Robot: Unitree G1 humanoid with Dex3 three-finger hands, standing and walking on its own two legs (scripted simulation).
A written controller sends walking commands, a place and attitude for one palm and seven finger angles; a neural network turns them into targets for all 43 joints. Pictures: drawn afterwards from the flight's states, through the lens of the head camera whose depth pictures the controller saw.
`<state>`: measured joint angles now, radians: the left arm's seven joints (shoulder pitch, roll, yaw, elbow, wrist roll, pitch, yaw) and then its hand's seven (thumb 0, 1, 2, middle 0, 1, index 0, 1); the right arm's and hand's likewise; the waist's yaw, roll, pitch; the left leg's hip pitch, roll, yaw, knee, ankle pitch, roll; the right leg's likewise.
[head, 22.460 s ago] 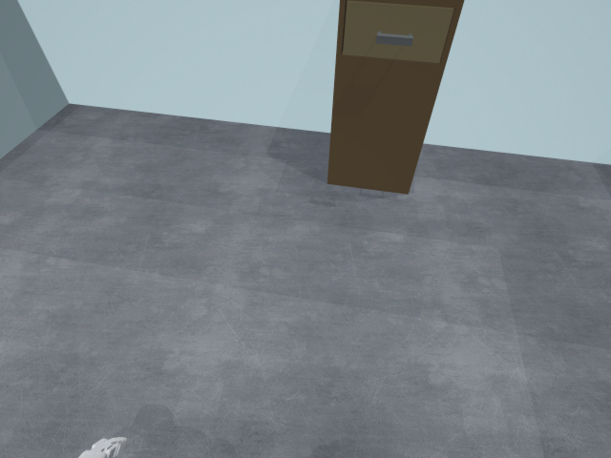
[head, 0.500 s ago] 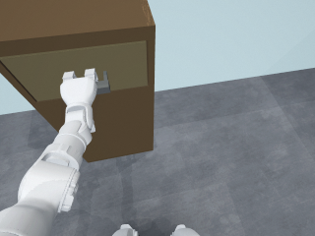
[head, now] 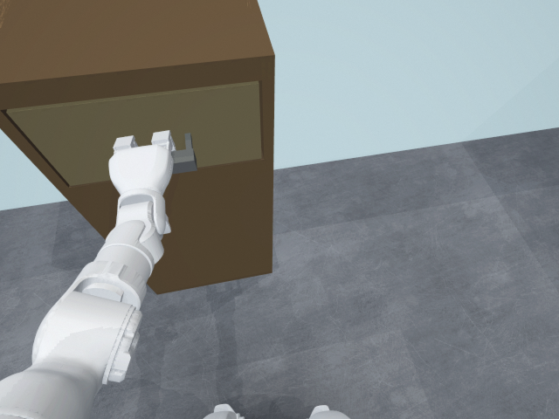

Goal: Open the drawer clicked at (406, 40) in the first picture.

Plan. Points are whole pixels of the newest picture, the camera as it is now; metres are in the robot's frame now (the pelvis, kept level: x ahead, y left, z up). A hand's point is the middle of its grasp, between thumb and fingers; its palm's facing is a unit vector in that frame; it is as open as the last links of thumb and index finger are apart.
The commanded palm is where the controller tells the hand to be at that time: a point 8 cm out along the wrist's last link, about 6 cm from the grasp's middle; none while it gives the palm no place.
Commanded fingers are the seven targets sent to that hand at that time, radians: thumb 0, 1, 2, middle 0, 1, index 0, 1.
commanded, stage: close the thumb around the handle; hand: left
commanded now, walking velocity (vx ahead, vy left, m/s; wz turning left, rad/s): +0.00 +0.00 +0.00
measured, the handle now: (156, 154) +0.54 +0.17 +0.02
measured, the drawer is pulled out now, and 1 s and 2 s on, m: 0.00 0.03 0.16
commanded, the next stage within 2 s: pull the drawer open in 0.50 s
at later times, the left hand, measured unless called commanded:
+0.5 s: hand (154, 189) +0.48 +0.17 +0.00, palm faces -0.03 -0.04 -1.00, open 6.1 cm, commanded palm +0.46 +0.18 +0.05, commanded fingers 0.00 0.90 0.90 -0.40 -1.35 -0.40 -1.35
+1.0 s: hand (155, 205) +0.45 +0.17 +0.00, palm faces -0.02 -0.06 -1.00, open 6.1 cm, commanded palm +0.42 +0.17 +0.05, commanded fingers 0.00 0.90 0.90 -0.40 -1.35 -0.40 -1.35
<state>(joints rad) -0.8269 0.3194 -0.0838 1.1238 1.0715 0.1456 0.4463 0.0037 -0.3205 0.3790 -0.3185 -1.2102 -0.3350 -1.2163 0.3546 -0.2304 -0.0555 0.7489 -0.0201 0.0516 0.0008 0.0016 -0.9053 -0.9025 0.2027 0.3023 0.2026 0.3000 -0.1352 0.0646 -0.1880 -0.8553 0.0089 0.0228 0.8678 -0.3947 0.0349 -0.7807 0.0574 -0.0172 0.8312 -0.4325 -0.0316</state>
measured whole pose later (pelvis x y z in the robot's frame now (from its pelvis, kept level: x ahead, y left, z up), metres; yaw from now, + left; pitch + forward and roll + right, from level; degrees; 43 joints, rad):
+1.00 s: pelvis +0.01 +0.01 +0.01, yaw -1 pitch +19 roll -1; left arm -0.63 0.26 -0.11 0.95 1.06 0.17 0.46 0.00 0.67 0.77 -0.29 -1.35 -0.36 -1.29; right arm 0.34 -0.22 -0.07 0.73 -0.01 0.08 0.01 0.00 -0.91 -0.90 0.20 0.30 0.20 0.30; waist -0.09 0.07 -0.20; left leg -0.75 0.01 0.05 0.81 -0.39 0.04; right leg -0.69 0.06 0.01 0.77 -0.42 -0.02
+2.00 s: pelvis +0.01 -0.01 +0.02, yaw +0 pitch +11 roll +0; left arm -0.12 0.17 -0.31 0.46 1.07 0.27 0.47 0.02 0.66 0.78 -0.27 -1.35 -0.37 -1.28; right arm 0.13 -0.22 -0.05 0.65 0.01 0.12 0.02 0.01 -0.91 -0.90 0.20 0.30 0.20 0.30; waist 0.01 0.05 -0.17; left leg -0.54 -0.01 0.04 0.72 -0.36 0.03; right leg -0.49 0.04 0.00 0.72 -0.42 -0.04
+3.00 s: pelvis -0.01 -0.03 +0.00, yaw +1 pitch +9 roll +2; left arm 0.45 0.21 -0.30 -0.06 1.11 0.16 0.49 0.05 0.65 0.78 -0.22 -1.35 -0.36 -1.28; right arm 0.10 -0.22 -0.02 0.57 -0.03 0.08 0.07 0.01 -0.91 -0.90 0.20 0.30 0.20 0.30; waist 0.05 0.06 -0.15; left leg -0.60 0.00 0.03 0.84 -0.40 -0.01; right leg -0.56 0.05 -0.01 0.89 -0.48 -0.07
